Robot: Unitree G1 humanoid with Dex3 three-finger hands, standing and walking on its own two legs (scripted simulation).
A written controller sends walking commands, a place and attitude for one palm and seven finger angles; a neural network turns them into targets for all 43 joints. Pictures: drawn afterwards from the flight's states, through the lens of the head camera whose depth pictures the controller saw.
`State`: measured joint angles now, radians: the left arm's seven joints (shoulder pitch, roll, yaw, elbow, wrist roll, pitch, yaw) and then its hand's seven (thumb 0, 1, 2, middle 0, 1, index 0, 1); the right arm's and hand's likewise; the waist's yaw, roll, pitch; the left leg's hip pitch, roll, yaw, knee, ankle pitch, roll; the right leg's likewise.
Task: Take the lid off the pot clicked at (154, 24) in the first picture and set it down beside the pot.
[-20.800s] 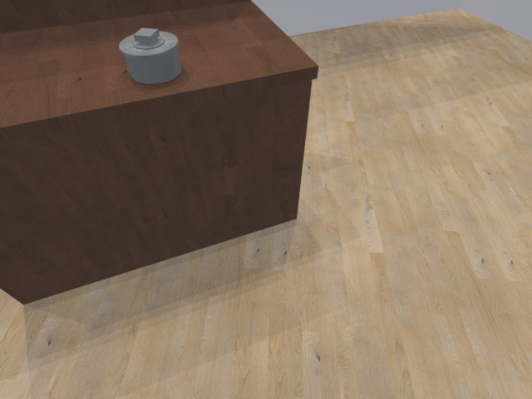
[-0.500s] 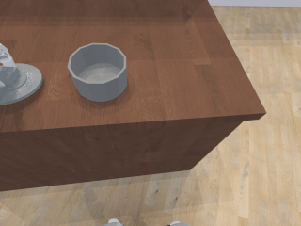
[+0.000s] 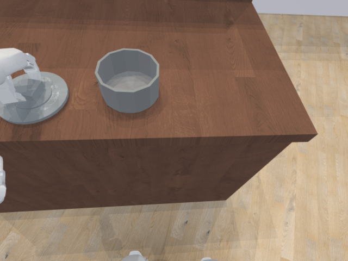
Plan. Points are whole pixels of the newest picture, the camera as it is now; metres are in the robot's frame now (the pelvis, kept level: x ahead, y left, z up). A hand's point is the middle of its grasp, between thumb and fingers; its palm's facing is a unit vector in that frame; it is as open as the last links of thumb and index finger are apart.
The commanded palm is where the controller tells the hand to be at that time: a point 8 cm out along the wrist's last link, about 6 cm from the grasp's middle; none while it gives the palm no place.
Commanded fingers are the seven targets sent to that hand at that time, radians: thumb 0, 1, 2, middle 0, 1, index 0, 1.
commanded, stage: open the fingers wide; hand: left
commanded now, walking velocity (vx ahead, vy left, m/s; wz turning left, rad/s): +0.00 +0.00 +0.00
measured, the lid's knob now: (28, 89) +0.49 +0.32 +0.08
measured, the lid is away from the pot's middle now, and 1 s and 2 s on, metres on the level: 0.23 0.23 0.23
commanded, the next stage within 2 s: raise the empty hand in 0.60 s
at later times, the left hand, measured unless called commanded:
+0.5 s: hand (13, 82) +0.48 +0.33 +0.11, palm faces -0.43 -0.11 -0.89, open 10.8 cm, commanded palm +0.50 +0.32 +0.17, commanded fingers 0.00 -0.04 0.71 -0.38 -0.81 -0.38 -0.81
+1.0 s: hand out of the picture +0.48 +0.34 +0.13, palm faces -0.40 -0.11 -0.91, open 11.1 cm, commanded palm +0.50 +0.33 +0.21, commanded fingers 0.00 -0.05 0.73 -0.38 -0.80 -0.38 -0.80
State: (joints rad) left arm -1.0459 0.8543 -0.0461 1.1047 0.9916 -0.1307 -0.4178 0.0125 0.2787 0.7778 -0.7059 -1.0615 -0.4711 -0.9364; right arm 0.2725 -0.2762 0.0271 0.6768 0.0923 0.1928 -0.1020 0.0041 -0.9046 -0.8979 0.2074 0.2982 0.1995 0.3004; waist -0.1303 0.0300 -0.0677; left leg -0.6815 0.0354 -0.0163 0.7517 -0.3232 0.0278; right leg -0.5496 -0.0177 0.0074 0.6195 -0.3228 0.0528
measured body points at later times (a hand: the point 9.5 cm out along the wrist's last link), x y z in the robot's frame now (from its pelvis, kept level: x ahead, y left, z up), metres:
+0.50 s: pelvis +0.01 +0.00 +0.00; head +0.10 +0.02 +0.44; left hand +0.50 +0.33 +0.16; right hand +0.01 -0.28 -0.12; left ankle +0.02 +0.10 -0.71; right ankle -0.02 -0.17 -0.71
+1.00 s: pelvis +0.01 +0.00 +0.00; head +0.10 +0.02 +0.44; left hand +0.49 +0.34 +0.18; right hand +0.05 -0.28 -0.12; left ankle +0.02 +0.10 -0.71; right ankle -0.02 -0.17 -0.71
